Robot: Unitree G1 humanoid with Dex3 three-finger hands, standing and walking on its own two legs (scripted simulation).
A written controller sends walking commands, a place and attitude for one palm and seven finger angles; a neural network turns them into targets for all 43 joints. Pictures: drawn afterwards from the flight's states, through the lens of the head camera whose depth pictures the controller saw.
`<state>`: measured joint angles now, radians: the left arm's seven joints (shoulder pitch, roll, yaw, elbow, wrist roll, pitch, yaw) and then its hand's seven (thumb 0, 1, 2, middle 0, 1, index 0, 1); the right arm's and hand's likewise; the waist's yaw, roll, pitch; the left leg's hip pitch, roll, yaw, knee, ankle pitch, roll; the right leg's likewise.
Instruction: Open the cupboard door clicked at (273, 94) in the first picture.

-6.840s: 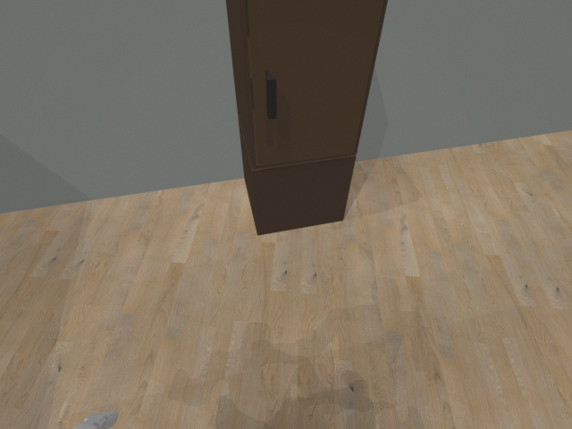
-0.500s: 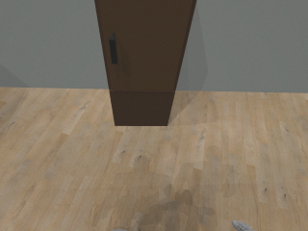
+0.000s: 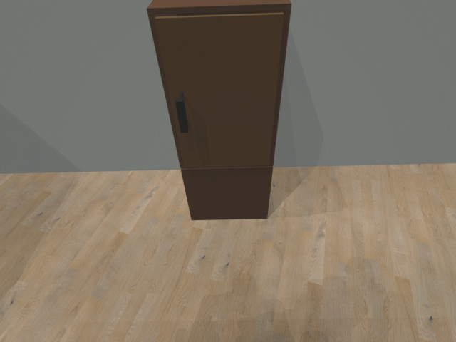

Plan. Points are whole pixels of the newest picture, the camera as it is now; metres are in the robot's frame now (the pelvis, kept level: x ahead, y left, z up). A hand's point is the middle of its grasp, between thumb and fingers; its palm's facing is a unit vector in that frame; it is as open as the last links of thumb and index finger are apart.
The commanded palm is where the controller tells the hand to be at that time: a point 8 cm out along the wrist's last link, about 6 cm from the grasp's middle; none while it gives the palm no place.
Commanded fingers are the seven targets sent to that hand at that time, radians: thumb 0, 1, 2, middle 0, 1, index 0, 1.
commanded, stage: take the last steps up to it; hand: left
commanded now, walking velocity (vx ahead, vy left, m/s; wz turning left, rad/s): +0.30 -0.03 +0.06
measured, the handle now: (182, 112) +0.86 +0.21 -0.05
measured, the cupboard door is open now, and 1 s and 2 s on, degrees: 0 0 0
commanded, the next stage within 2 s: come to a stop and stand still in 0.78 s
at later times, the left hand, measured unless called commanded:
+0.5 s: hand out of the picture +0.02 +0.19 -0.18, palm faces +0.15 -0.98 -0.10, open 7.4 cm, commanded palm none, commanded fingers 0.00 0.90 0.90 -0.20 -0.30 -0.20 -0.30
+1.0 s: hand (169, 239) +0.42 +0.19 -0.17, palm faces -0.06 -0.98 -0.20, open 7.4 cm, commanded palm none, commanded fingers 0.00 0.90 0.90 -0.20 -0.30 -0.20 -0.30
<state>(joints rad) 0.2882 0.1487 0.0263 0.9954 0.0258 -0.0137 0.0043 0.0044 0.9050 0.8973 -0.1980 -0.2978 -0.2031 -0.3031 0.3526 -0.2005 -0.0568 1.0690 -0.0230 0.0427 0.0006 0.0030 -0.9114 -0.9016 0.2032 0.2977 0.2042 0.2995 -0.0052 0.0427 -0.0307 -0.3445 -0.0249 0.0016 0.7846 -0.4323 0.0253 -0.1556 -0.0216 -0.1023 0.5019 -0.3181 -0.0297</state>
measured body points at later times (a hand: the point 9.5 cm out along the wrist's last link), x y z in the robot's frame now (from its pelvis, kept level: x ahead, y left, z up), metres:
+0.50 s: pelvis +0.15 +0.07 -0.01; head +0.17 +0.08 +0.44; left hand +0.02 +0.25 -0.17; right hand +0.25 -0.15 -0.15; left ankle +0.18 +0.15 -0.74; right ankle +0.01 -0.07 -0.66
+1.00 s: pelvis +0.31 +0.03 -0.01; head +0.35 +0.01 +0.43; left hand +0.42 +0.25 -0.15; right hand +0.21 -0.17 -0.17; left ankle +0.19 +0.15 -0.72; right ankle +0.39 -0.08 -0.74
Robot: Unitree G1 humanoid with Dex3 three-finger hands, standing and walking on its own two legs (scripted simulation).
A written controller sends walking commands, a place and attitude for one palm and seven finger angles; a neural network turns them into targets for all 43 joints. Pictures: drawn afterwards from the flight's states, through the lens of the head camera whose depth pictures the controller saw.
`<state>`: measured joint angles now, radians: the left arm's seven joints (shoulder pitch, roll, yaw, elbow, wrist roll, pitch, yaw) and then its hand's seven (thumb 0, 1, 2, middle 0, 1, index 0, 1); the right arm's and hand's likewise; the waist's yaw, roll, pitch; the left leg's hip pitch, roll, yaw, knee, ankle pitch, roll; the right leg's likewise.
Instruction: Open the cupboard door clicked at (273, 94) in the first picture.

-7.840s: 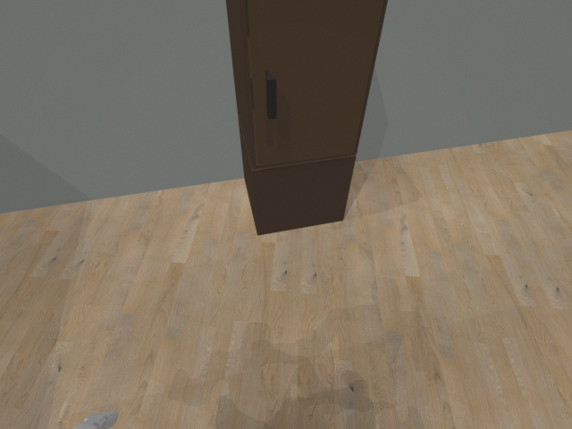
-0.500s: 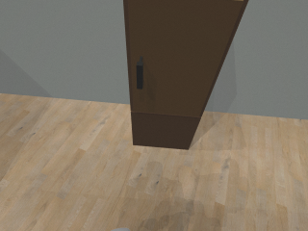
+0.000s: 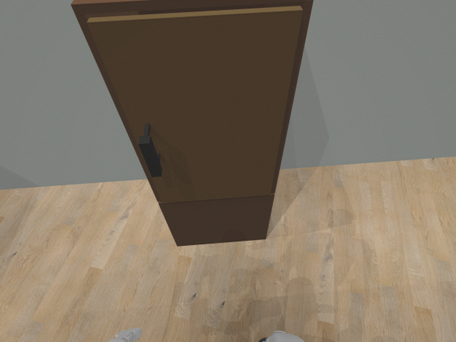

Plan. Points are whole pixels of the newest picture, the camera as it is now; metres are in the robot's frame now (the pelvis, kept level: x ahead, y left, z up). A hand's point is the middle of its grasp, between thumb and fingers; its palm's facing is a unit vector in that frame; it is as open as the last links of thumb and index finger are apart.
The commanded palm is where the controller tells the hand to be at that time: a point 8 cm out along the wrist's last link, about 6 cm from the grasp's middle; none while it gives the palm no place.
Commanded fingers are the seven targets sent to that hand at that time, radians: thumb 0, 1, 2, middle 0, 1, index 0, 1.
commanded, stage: come to a stop and stand still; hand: left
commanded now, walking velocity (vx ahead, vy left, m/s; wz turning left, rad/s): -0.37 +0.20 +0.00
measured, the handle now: (152, 150) +0.54 +0.19 -0.03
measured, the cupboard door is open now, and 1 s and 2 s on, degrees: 0 0 0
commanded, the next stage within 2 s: look again from close up in 1.38 s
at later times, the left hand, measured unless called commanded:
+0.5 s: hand out of the picture +0.00 +0.25 -0.17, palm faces +0.11 -0.97 -0.20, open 7.4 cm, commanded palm none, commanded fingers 0.00 0.90 0.90 -0.20 -0.30 -0.20 -0.30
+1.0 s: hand out of the picture +0.02 +0.19 -0.15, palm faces +0.01 -0.97 -0.23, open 7.3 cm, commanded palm none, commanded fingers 0.00 0.90 0.90 -0.20 -0.30 -0.20 -0.30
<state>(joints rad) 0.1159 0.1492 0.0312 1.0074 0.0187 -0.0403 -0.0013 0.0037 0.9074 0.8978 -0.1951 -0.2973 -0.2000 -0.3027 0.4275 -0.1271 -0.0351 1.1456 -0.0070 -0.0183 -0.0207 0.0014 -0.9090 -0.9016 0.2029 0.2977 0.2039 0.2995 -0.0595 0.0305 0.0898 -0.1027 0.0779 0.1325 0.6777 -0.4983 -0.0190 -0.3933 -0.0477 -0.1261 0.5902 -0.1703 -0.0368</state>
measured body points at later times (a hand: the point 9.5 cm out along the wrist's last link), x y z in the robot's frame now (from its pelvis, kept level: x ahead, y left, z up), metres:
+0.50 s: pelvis -0.03 +0.05 +0.01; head -0.04 +0.08 +0.46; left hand +0.00 +0.30 -0.15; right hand +0.04 -0.19 -0.12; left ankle -0.06 +0.15 -0.72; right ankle +0.05 -0.09 -0.70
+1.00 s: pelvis -0.02 +0.01 +0.02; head -0.01 +0.00 +0.46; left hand +0.02 +0.25 -0.13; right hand -0.07 -0.20 -0.15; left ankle -0.06 +0.15 -0.72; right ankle -0.06 -0.08 -0.72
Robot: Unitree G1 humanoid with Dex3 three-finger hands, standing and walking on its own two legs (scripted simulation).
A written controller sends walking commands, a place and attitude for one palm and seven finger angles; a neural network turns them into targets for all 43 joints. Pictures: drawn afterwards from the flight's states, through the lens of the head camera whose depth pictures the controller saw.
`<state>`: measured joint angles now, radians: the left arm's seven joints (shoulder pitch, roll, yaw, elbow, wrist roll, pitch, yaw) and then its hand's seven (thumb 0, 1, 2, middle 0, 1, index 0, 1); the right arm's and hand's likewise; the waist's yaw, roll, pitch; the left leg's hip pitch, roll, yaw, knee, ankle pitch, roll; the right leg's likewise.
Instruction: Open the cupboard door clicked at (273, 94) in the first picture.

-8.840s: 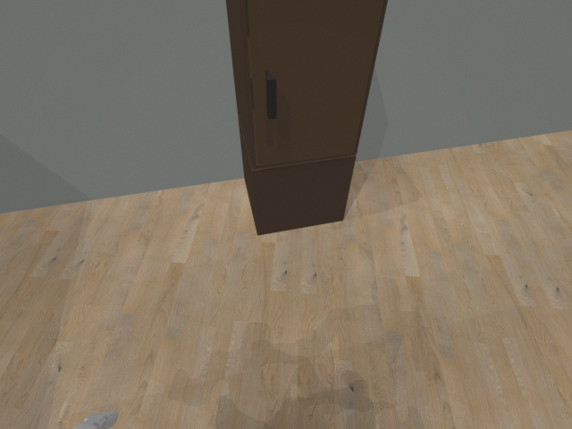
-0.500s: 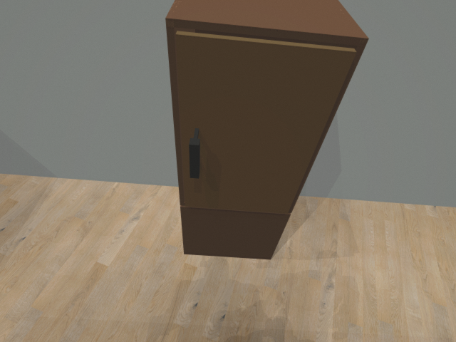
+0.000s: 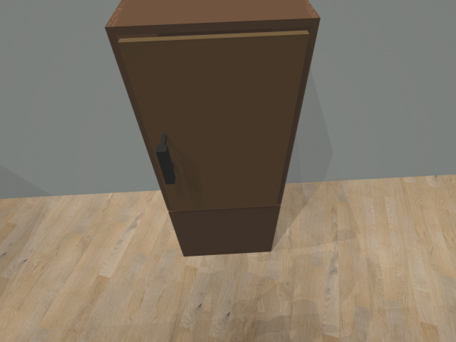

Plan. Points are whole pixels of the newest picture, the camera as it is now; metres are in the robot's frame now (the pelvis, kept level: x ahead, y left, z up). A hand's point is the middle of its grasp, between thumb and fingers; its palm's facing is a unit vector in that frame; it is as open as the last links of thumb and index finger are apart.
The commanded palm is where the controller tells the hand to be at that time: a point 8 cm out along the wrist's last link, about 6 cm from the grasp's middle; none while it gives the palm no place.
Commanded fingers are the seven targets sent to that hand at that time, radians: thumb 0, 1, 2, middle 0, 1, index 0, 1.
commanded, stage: come to a stop and stand still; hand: left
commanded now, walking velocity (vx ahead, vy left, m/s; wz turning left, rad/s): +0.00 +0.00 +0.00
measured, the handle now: (167, 159) +0.56 +0.18 -0.05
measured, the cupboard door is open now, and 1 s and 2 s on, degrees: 0 0 0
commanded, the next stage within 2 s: look again from close up in 0.38 s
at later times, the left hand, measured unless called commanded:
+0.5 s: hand out of the picture -0.04 +0.14 -0.17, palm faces +0.06 -0.98 -0.18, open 7.3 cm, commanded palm none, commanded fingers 0.00 0.90 0.90 -0.20 -0.30 -0.20 -0.30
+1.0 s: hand out of the picture -0.04 +0.20 -0.17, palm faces +0.00 -0.98 -0.21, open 7.4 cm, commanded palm none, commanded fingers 0.00 0.90 0.90 -0.20 -0.30 -0.20 -0.30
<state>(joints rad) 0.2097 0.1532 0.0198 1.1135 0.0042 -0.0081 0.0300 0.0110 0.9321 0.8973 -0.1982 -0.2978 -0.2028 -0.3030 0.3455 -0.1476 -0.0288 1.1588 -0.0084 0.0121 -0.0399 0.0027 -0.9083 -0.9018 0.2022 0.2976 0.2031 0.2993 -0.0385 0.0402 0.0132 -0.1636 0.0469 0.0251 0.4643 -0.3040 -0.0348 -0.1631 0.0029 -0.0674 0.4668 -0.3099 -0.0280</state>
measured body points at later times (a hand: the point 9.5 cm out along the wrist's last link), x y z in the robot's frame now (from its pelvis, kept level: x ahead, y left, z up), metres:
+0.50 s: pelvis -0.02 -0.02 +0.00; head -0.01 -0.03 +0.45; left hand -0.04 +0.19 -0.16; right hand -0.02 -0.24 -0.16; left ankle -0.04 +0.14 -0.74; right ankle -0.04 -0.10 -0.74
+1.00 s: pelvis -0.04 +0.02 +0.00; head -0.02 +0.01 +0.45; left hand -0.04 +0.25 -0.15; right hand -0.05 -0.18 -0.17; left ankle -0.04 +0.12 -0.74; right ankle -0.04 -0.10 -0.74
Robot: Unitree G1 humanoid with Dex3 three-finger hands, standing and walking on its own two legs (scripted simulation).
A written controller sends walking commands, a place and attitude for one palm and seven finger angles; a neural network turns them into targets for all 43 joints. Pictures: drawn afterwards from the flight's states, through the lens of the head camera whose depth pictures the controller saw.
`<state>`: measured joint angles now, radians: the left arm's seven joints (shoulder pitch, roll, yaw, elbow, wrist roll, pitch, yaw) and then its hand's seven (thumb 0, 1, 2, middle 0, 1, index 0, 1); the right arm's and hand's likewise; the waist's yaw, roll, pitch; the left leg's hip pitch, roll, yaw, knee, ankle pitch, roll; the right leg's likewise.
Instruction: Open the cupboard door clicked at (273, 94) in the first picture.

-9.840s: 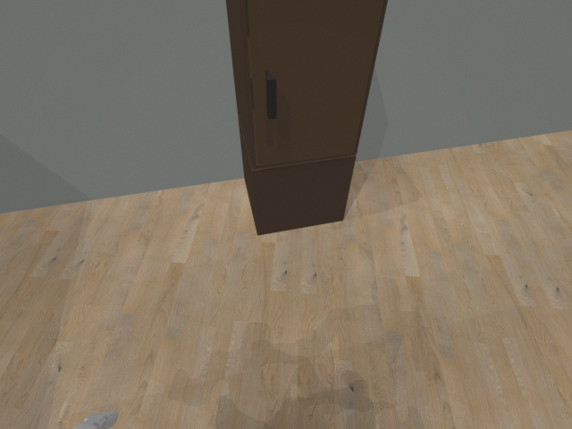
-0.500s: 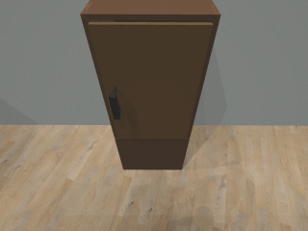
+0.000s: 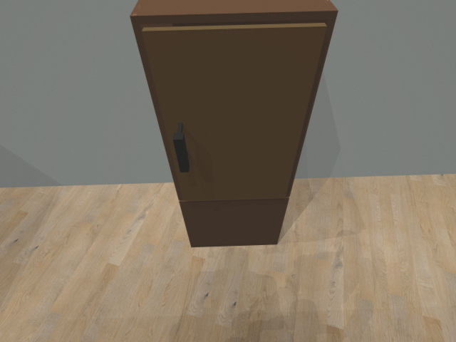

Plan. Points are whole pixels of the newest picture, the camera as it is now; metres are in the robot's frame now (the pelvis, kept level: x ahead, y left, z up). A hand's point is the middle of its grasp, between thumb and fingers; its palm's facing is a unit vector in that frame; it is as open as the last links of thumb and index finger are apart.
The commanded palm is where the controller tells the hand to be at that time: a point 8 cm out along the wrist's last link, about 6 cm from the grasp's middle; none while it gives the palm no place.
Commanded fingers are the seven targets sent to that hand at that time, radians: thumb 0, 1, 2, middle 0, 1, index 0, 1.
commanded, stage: shuffle to correct the standing spot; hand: left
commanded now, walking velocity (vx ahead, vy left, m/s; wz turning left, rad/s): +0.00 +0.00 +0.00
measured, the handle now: (182, 147) +0.59 +0.17 -0.05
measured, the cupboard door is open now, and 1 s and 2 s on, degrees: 0 0 0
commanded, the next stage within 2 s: come to a stop and stand still in 0.50 s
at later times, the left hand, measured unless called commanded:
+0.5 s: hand out of the picture +0.03 +0.13 -0.19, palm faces +0.11 -0.98 -0.17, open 7.4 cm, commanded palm none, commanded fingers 0.00 0.90 0.90 -0.20 -0.30 -0.20 -0.30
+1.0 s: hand out of the picture +0.13 +0.10 -0.17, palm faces +0.13 -0.96 -0.26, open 7.3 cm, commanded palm none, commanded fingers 0.00 0.90 0.90 -0.20 -0.30 -0.20 -0.30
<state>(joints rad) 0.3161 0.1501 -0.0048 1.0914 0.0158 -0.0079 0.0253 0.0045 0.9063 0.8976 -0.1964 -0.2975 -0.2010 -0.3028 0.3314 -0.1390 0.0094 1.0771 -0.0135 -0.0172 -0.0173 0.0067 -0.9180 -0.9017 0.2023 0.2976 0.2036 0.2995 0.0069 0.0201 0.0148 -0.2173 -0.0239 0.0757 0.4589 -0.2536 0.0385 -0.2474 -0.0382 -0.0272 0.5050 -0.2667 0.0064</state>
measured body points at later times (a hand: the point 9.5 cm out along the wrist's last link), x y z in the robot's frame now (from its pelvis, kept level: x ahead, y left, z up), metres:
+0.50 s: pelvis +0.06 -0.03 -0.02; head +0.09 -0.03 +0.43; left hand +0.02 +0.18 -0.17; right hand +0.07 -0.26 -0.17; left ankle +0.00 +0.08 -0.73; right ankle +0.00 -0.12 -0.74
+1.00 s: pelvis +0.10 -0.09 -0.01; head +0.15 -0.11 +0.43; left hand +0.12 +0.15 -0.15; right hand +0.17 -0.33 -0.18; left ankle +0.03 +0.02 -0.68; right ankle +0.14 -0.21 -0.74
